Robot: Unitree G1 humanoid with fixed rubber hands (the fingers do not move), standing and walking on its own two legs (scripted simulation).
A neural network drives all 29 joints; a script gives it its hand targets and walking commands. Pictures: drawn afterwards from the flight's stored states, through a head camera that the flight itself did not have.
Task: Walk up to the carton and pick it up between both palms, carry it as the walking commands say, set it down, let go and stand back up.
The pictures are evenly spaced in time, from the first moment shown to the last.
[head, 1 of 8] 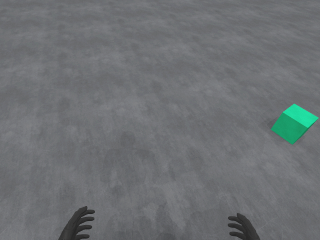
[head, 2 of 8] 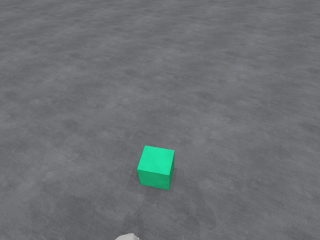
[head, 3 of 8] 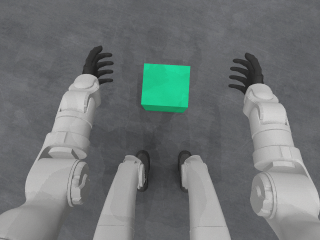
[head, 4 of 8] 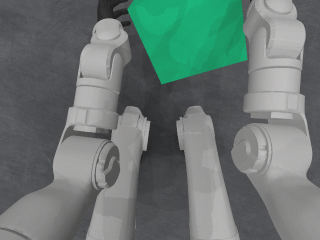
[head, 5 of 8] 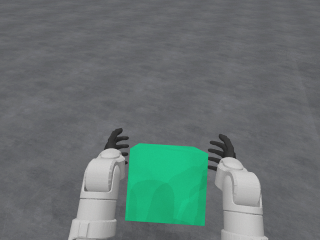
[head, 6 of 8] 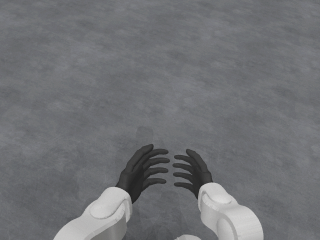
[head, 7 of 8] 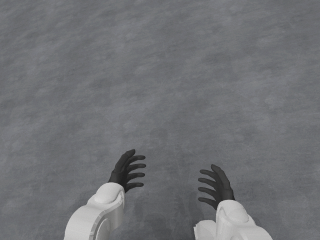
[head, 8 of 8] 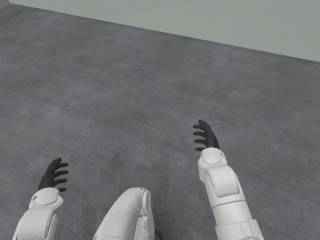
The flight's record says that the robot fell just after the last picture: yes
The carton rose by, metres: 0.62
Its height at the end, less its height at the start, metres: -0.01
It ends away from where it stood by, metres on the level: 2.26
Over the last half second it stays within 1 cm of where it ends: yes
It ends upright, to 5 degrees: no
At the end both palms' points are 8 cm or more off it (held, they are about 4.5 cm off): yes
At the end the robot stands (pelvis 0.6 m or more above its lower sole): no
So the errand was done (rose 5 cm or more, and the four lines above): no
